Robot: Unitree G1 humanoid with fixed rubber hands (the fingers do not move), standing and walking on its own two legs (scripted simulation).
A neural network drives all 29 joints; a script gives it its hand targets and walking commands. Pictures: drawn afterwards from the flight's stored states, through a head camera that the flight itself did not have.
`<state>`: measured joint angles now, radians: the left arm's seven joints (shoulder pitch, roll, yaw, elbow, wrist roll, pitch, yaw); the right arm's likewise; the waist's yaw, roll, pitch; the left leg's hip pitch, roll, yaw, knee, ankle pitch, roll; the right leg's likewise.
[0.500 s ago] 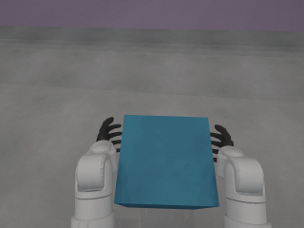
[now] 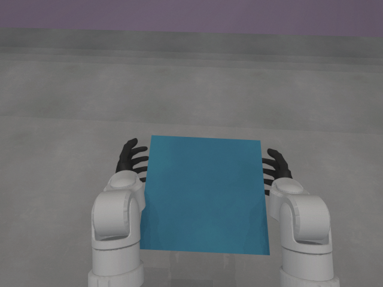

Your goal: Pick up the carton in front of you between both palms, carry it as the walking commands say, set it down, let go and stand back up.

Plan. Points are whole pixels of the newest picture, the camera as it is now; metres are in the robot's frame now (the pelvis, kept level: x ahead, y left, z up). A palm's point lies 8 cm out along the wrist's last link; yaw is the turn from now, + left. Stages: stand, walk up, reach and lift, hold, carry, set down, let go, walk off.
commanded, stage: carry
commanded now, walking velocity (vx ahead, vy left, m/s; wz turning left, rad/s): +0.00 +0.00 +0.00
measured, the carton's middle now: (201, 201) +0.29 +0.00 -0.01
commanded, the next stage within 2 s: none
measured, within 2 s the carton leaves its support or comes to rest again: neither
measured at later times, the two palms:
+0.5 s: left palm (138, 176) +0.34 +0.14 +0.04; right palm (268, 172) +0.35 -0.16 +0.02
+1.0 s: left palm (140, 185) +0.32 +0.13 +0.02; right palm (273, 182) +0.33 -0.16 +0.01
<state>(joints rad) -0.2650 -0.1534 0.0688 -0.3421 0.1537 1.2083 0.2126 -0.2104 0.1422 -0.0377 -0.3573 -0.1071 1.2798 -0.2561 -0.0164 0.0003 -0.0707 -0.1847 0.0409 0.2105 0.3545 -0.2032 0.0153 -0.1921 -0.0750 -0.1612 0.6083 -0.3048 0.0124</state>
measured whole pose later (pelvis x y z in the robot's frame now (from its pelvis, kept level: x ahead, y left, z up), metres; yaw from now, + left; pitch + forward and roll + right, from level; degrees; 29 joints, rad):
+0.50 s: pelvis +0.06 -0.03 -0.01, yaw +3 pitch +5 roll +1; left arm -0.19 -0.14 0.13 0.01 0.22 0.81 0.06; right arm -0.18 0.14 -0.10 0.04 -0.21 0.87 -0.07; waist 0.01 -0.01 -0.08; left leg -0.21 0.07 0.17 0.53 -0.28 -0.04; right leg -0.29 -0.06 -0.18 0.58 -0.28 -0.01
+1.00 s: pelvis +0.03 -0.03 -0.02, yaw +3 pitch +4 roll +0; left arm -0.24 -0.15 0.18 0.15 0.24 0.69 0.05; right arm -0.21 0.14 -0.14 0.15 -0.23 0.75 -0.05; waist -0.01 0.01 -0.08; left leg -0.21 0.09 0.17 0.53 -0.37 -0.04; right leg -0.27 -0.04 -0.19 0.55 -0.34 -0.03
